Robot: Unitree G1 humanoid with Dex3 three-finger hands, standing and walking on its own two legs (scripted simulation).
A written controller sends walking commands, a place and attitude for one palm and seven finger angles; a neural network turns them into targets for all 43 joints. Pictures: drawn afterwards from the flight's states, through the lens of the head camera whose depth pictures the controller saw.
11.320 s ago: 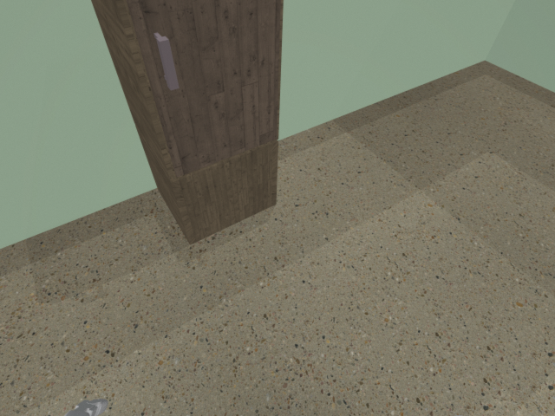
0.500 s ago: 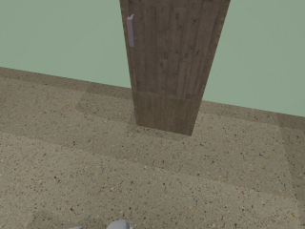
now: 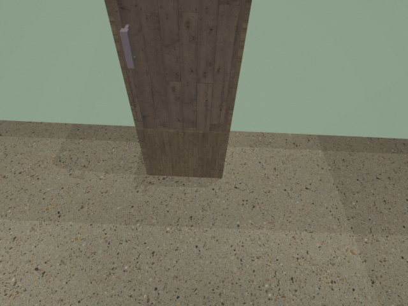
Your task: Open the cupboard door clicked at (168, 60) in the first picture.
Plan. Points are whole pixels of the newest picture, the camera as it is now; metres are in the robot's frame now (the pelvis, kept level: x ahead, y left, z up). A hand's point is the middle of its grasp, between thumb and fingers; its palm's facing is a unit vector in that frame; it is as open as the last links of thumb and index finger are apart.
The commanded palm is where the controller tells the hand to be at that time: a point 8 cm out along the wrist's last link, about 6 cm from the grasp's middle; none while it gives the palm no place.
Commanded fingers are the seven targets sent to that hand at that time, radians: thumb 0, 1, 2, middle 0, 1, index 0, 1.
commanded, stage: take the last steps up to it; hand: left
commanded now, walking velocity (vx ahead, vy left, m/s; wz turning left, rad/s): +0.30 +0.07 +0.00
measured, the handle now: (129, 46) +0.86 +0.29 +0.06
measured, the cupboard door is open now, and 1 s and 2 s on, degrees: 0 0 0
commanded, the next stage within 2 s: come to a stop and stand still in 0.84 s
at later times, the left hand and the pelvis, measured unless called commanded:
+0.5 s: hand out of the picture +0.01 +0.19 -0.18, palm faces +0.13 -0.98 -0.16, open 7.4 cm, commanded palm none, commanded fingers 0.00 0.90 0.90 -0.20 -0.30 -0.20 -0.30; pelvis +0.12 +0.04 -0.02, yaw +2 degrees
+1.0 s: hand (123, 202) +0.40 +0.24 -0.16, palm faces -0.03 -0.98 -0.20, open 7.4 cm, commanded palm none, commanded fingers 0.00 0.90 0.90 -0.20 -0.30 -0.20 -0.30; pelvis +0.29 +0.07 -0.01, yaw -2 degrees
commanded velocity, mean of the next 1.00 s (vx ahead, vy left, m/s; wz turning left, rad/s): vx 0.20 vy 0.05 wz -0.02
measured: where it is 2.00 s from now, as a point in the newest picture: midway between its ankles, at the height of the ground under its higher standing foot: (181, 296)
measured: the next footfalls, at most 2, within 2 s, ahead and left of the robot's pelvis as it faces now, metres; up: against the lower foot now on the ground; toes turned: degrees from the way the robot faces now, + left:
right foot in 0.06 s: +0.02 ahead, -0.13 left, +0.00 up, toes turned -4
left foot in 0.52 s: +0.27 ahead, +0.17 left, +0.00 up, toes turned +10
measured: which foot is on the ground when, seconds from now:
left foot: down 0.00-0.06, up 0.08-0.50, down 0.52-1.00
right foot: up 0.00-0.04, down 0.06-0.52, up 0.54-1.00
